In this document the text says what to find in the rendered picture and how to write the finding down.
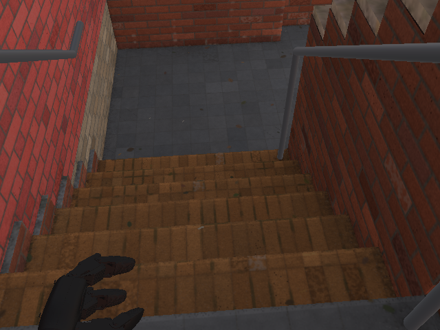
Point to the stairs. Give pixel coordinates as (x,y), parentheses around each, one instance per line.
(208,232)

